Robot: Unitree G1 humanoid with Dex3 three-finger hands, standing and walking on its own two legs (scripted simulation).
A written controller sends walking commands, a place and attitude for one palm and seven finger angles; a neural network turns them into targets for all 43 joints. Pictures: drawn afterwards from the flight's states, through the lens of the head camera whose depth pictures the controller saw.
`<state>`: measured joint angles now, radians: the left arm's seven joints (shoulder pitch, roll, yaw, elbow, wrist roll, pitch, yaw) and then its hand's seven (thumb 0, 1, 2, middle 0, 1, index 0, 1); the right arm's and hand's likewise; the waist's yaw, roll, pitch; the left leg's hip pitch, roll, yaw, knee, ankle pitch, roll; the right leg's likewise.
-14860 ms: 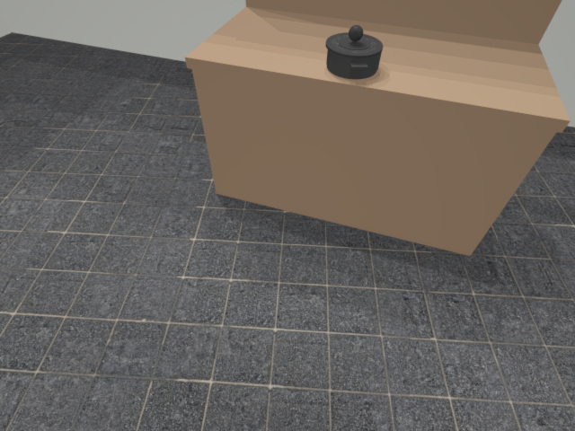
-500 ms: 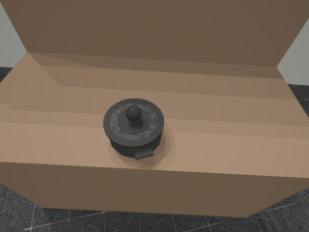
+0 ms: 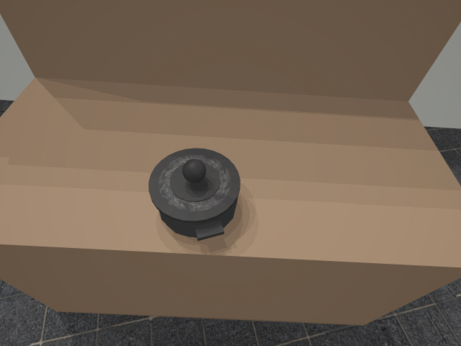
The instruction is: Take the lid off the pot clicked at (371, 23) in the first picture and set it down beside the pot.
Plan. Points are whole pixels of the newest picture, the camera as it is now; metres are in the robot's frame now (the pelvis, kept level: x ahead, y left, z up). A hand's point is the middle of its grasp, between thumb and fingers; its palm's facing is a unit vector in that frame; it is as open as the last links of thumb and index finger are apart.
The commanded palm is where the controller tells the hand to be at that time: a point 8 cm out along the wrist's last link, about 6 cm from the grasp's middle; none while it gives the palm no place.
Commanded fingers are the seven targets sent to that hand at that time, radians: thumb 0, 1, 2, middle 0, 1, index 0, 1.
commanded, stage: lift the closed hand beside the body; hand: left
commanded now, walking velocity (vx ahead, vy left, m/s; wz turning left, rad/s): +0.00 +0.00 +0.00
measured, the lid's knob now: (194, 170) +0.42 +0.10 +0.05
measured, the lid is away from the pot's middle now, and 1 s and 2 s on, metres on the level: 0.00 0.00 0.00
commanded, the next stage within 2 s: raise the hand higher, near the body in 0.60 s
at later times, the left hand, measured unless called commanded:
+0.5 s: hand out of the picture +0.07 +0.17 -0.05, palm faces +0.27 -0.92 -0.28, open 3.5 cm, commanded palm +0.04 +0.22 -0.02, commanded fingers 0.00 0.90 0.90 -1.30 -1.50 -1.30 -1.50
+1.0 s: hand out of the picture +0.09 +0.18 +0.01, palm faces +0.27 -0.89 -0.37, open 3.1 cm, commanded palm +0.04 +0.22 +0.05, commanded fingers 0.00 0.90 0.90 -1.30 -1.50 -1.30 -1.50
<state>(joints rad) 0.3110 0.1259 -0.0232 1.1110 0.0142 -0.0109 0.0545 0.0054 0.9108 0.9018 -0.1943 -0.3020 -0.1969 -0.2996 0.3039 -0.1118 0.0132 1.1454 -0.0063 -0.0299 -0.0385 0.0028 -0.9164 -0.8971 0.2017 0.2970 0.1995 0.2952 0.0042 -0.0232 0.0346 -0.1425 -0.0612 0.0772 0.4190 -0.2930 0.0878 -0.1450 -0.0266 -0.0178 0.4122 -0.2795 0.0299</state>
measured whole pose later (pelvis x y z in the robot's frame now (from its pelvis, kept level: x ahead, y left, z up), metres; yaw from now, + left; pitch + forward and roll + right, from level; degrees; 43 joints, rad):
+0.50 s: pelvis -0.05 -0.05 +0.00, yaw +4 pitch -1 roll -1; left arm 0.55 0.23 0.07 0.08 -0.03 -0.04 0.07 0.01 0.90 0.90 -0.96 -1.14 -0.97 -1.14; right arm 0.16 -0.25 -0.01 0.52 0.02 -0.12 -0.05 0.00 -0.91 -0.90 0.20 0.30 0.23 0.32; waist 0.05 0.01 0.01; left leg -0.24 -0.01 0.00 0.53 -0.27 0.03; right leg -0.21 0.02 -0.10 0.48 -0.26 -0.04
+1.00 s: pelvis -0.03 -0.05 +0.00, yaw +3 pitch -2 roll -1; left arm 0.66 0.26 0.12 -0.14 -0.02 -0.07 0.07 0.02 0.90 0.90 -1.29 -1.50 -1.29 -1.50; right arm 0.19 -0.22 -0.01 0.64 0.01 -0.15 -0.08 0.01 -0.91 -0.90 0.20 0.30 0.20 0.30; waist 0.05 0.06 0.03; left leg -0.17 -0.01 0.02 0.48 -0.27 0.03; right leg -0.14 0.03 -0.08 0.44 -0.26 -0.04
